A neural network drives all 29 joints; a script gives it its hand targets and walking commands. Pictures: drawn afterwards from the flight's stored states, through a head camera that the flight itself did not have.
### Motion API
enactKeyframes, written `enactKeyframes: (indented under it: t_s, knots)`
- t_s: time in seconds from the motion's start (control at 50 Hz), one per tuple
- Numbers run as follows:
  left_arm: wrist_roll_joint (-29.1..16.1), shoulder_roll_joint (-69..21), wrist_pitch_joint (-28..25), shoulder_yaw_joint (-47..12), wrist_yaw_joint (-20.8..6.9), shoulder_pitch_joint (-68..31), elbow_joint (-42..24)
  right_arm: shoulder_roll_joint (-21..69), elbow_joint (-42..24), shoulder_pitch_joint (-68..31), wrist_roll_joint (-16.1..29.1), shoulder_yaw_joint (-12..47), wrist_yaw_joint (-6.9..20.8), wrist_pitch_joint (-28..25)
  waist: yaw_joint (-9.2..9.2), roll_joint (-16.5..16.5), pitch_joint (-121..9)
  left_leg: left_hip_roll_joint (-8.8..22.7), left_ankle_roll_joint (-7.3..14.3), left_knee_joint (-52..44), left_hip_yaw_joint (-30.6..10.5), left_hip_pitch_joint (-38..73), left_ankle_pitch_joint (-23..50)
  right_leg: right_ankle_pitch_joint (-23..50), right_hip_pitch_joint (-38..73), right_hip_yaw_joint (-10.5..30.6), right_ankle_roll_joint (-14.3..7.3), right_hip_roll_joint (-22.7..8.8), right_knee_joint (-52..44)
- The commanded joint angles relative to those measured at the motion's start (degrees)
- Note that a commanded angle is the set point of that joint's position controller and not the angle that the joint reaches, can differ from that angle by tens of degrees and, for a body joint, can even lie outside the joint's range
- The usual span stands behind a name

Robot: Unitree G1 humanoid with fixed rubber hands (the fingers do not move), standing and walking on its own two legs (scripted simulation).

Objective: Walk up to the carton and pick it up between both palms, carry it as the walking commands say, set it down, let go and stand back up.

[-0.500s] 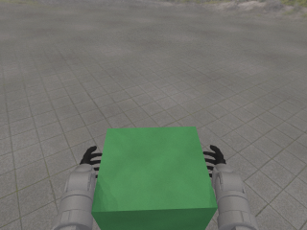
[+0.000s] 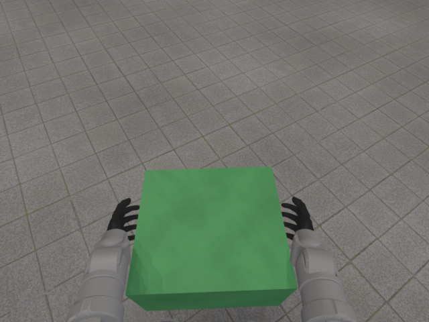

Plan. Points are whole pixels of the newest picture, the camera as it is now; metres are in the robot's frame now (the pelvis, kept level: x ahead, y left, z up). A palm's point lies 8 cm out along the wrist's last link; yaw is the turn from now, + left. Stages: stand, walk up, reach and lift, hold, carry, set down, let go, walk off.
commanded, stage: set down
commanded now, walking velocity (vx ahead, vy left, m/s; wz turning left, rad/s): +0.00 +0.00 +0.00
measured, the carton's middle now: (210, 236) +0.31 +0.02 -0.13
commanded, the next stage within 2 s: none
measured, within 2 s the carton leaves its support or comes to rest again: neither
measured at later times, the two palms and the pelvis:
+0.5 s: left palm (130, 233) +0.31 +0.21 -0.13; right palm (288, 234) +0.33 -0.16 -0.13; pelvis -0.05 +0.02 -0.07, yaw -2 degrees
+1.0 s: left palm (137, 238) +0.33 +0.21 -0.22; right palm (275, 233) +0.37 -0.16 -0.22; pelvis -0.06 +0.00 -0.15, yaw +0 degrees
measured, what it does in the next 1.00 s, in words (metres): lowers itself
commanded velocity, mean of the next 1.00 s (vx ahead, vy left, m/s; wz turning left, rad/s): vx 0.00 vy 0.00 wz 0.00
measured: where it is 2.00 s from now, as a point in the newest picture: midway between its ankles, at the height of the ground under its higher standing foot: outside the picture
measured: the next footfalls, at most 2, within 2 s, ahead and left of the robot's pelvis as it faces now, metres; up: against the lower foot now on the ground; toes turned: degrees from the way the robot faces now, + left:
none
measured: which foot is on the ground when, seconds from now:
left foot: down 0.00-1.00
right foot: down 0.00-1.00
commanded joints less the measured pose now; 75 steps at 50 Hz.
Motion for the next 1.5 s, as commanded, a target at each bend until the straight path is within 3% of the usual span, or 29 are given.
enactKeyframes:
  t_s: [0.0,0.06,0.14,0.16,0.18,0.26,0.32,0.36,0.4,0.58,0.64,0.66,0.68,0.72,0.76,0.84,0.86,0.88,0.9,1.0,1.02,1.22,1.3,1.34,1.36,1.38,1.42,1.46,1.48]
  knots:
    - [-12.7,-55.5,-6.4,-31.5,-23.9,-41.8,-13.8,53.4,-9.8,-42.2,12.7,34.0,25.6,-5.9,2.67,3.0,-42.5,-4.2,1.4,0.3,-6.4,8.6,23.8,20.9,16.0,10.4,0.6,3.9,2.4]
    - [-11.7,-56.8,-4.6,-31.4,-23.4,-39.7,-7.8,48.8,-7.5,-41.4,10.2,29.5,26.2,-5.8,-0.02,4.4,-40.6,-4.0,0.4,1.0,-6.2,5.8,21.3,16.4,8.2,8.4,0.5,4.7,4.9]
    - [-11.5,-58.7,-4.9,-30.8,-23.2,-39.6,-7.4,49.2,-7.0,-41.4,9.2,28.7,27.5,-6.0,-0.30,1.0,-41.9,-3.2,0.2,4.4,-6.6,4.2,22.3,14.1,3.3,7.9,0.2,5.3,7.9]
    - [-11.4,-60.1,-5.2,-31.7,-22.9,-41.5,-9.3,50.9,-3.9,-40.0,8.4,27.8,27.8,-5.9,0.43,4.2,-43.8,-3.5,-0.3,4.3,-6.5,6.2,24.2,13.9,0.9,7.8,-0.3,5.7,8.4]
    - [-12.6,-58.9,-5.3,-31.9,-23.2,-43.0,-9.8,51.2,-4.7,-41.1,8.4,28.6,27.7,-6.0,-0.39,0.3,-45.6,-3.4,-0.2,6.4,-6.5,6.3,25.5,15.7,-0.1,7.5,0.1,5.8,9.1]
    - [-12.1,-56.8,-4.7,-28.0,-22.7,-50.4,-7.3,46.7,-0.7,-49.7,7.6,26.2,29.1,-5.3,1.09,-0.3,-40.8,-2.8,-0.2,7.3,-6.5,-2.7,9.4,2.1,-8.2,7.1,-0.5,5.0,12.4]
    - [-13.3,-59.6,-4.6,-31.6,-23.8,-55.4,-10.4,49.0,-3.5,-52.3,8.5,25.9,29.4,-5.9,-0.18,2.0,-50.4,-3.1,-0.3,10.5,-6.7,-0.8,12.4,4.4,-10.1,6.4,-0.6,5.9,15.3]
    - [-11.4,-60.7,-3.5,-29.3,-23.3,-48.6,-6.0,48.5,-5.2,-53.4,9.4,28.0,30.2,-5.3,4.22,1.5,-51.8,-3.5,-0.4,11.7,-6.4,-0.1,17.2,5.0,-13.0,6.3,-0.5,6.2,16.6]
    - [-13.4,-61.5,-3.9,-31.4,-22.6,-54.7,-10.2,50.0,-4.3,-55.2,10.6,27.2,30.8,-5.6,2.49,2.7,-57.6,-3.7,-1.2,13.6,-8.0,1.9,18.4,5.6,-16.8,6.3,-0.4,6.7,19.0]
    - [-16.4,-58.3,-3.7,-32.2,-24.6,-59.0,-10.4,50.1,-5.6,-58.3,11.0,29.3,27.5,-4.5,0.40,-1.7,-64.7,-5.1,-0.2,21.3,-3.6,-15.0,13.6,7.8,-14.3,6.2,0.9,6.0,23.4]
    - [-15.3,-54.6,-4.4,-29.3,-24.2,-60.5,-10.8,53.5,-3.8,-61.2,13.4,31.2,27.4,-4.5,5.32,-2.4,-65.4,-6.1,0.7,22.9,-2.8,-17.5,9.1,3.2,-16.8,6.6,1.6,6.4,26.3]
    - [-16.6,-55.7,-3.8,-31.7,-24.1,-61.3,-12.0,50.9,-5.0,-60.2,12.2,30.1,27.1,-4.2,2.14,-2.4,-68.4,-5.7,0.3,23.5,-3.5,-16.7,10.3,3.9,-18.1,5.4,1.4,7.0,27.1]
    - [-16.2,-56.1,-4.3,-30.1,-24.2,-60.6,-10.6,51.3,-6.0,-63.7,13.6,31.8,26.3,-5.1,4.71,-1.1,-67.9,-6.6,0.3,25.4,-2.4,-22.4,10.0,5.9,-14.9,7.6,1.2,6.1,27.5]
    - [-15.1,-55.5,-2.9,-29.8,-24.2,-60.0,-6.7,50.5,-2.5,-61.3,11.2,27.6,25.6,-4.0,1.38,0.6,-64.6,-6.8,0.4,24.4,-2.6,-22.3,6.2,1.5,-20.9,6.1,1.6,6.6,29.0]
    - [-17.6,-53.5,-3.7,-29.1,-24.5,-62.6,-8.4,52.3,-7.8,-65.8,14.2,32.8,25.1,-4.2,4.62,-4.1,-70.7,-6.6,1.3,27.0,-1.5,-23.0,6.7,2.0,-16.0,6.7,2.2,6.9,29.6]
    - [-16.3,-50.3,-3.2,-26.2,-25.0,-62.9,-6.2,51.6,-1.3,-62.5,12.3,28.5,24.3,-2.8,4.03,-5.1,-62.5,-6.9,1.5,28.5,-1.6,-32.2,4.5,2.1,-18.7,7.2,2.7,6.6,31.1]
    - [-17.7,-52.0,-3.3,-28.6,-25.1,-62.6,-6.3,50.9,-3.7,-63.8,13.6,28.9,23.7,-3.8,2.08,-2.3,-66.4,-6.9,1.2,30.6,-1.5,-30.3,5.4,2.1,-18.7,8.2,2.3,6.5,31.4]
    - [-17.2,-52.0,-4.0,-27.8,-25.5,-60.3,-4.3,51.8,-6.4,-65.8,14.0,31.2,23.2,-4.7,5.15,-4.2,-68.2,-7.4,1.3,31.5,-1.0,-33.5,6.4,4.7,-16.6,8.3,2.7,6.5,32.7]
    - [-16.5,-51.6,-4.0,-27.8,-25.2,-60.2,-4.8,50.3,-5.0,-64.2,13.9,29.0,23.6,-5.0,3.68,-0.9,-66.6,-6.9,0.8,32.3,-1.3,-32.9,10.9,8.6,-22.2,7.1,2.4,6.9,34.5]
    - [-19.4,-48.2,-6.4,-28.8,-23.9,-67.1,-12.4,52.1,-4.5,-64.9,15.4,32.5,21.6,-5.3,3.73,-4.9,-74.8,-7.8,1.4,35.6,-1.1,-37.9,8.9,11.9,-16.3,8.0,3.2,7.1,38.5]
    - [-19.0,-48.9,-5.7,-28.9,-23.7,-67.1,-8.7,48.9,-2.8,-65.6,14.3,29.6,21.3,-5.8,1.51,-1.2,-70.2,-8.0,0.5,35.8,-0.6,-39.1,7.9,9.5,-20.4,7.4,3.1,7.1,38.7]
    - [-20.8,-46.9,-6.7,-29.8,-21.1,-70.6,-12.1,46.1,-7.2,-74.7,18.8,34.5,20.1,-6.9,6.03,-1.7,-81.5,-8.3,0.4,42.3,-0.1,-41.0,8.9,8.4,-24.9,6.3,2.8,8.1,47.1]
    - [-21.4,-43.8,-6.2,-29.8,-20.7,-76.7,-11.6,46.1,-3.1,-75.9,18.4,32.4,19.0,-6.0,4.24,-3.6,-82.8,-8.2,0.9,44.4,0.1,-44.3,1.1,1.6,-25.2,6.4,3.0,8.2,48.0]
    - [-22.4,-46.0,-6.2,-34.2,-19.5,-76.4,-17.1,45.5,-11.2,-78.1,21.3,37.0,19.4,-6.8,5.14,-1.1,-96.1,-8.0,0.4,47.4,-0.4,-35.3,11.4,9.0,-25.7,5.8,2.4,8.7,52.1]
    - [-24.1,-44.5,-6.3,-35.0,-19.0,-82.9,-19.7,43.1,-8.0,-79.0,20.4,35.8,19.4,-6.3,3.14,-0.4,-97.3,-8.4,-0.2,47.9,0.1,-35.1,6.6,4.5,-26.6,5.3,2.1,8.7,52.4]
    - [-22.6,-43.7,-6.0,-33.7,-18.5,-81.4,-19.3,45.4,-11.4,-82.4,22.4,37.3,19.4,-6.3,6.31,-0.2,-102.5,-8.3,0.5,48.7,1.0,-33.5,6.8,3.2,-23.0,5.6,2.2,8.6,53.0]
    - [-25.7,-41.3,-5.7,-37.2,-17.1,-93.6,-29.7,40.4,-15.8,-87.1,24.1,39.1,18.6,-5.1,2.53,1.0,-115.5,-8.8,-0.3,50.1,0.8,-29.6,4.0,1.9,-18.8,4.7,2.0,8.7,54.5]
    - [-25.4,-38.6,-3.5,-37.8,-15.8,-93.3,-27.7,34.9,-22.0,-90.9,24.5,40.8,16.9,-4.3,2.07,0.3,-127.1,-9.1,-0.7,52.5,1.4,-24.5,5.2,4.5,-13.3,5.2,1.7,8.7,55.8]
    - [-27.4,-37.5,-2.2,-39.1,-14.2,-96.6,-31.1,31.5,-24.6,-93.7,25.8,40.4,16.4,-3.5,-0.86,2.0,-136.6,-9.0,-1.3,54.0,0.6,-17.6,5.4,4.3,-11.5,4.0,1.2,8.4,57.0]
